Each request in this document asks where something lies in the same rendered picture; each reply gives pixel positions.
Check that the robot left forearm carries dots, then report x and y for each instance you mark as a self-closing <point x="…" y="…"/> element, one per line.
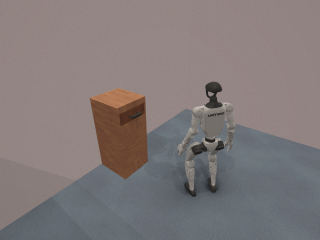
<point x="187" y="139"/>

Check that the right robot shin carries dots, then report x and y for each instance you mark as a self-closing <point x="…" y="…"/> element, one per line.
<point x="213" y="171"/>

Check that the left robot hand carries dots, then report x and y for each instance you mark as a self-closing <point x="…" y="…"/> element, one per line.
<point x="180" y="149"/>

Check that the robot left upper arm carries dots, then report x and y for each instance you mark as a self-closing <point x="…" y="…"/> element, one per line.
<point x="196" y="113"/>

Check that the robot right forearm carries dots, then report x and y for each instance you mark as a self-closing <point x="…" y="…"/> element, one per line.
<point x="230" y="134"/>

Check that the drawer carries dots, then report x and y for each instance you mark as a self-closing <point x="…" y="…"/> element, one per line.
<point x="124" y="117"/>

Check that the robot right upper arm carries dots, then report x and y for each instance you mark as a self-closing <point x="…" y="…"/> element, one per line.
<point x="230" y="116"/>

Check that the cabinet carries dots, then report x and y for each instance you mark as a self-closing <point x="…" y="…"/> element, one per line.
<point x="123" y="149"/>

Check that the right robot thigh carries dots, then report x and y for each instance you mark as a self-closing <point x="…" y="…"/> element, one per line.
<point x="220" y="146"/>

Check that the right robot hand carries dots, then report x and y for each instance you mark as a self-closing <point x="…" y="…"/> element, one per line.
<point x="230" y="143"/>

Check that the handle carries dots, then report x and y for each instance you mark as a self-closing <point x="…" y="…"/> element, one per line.
<point x="136" y="115"/>

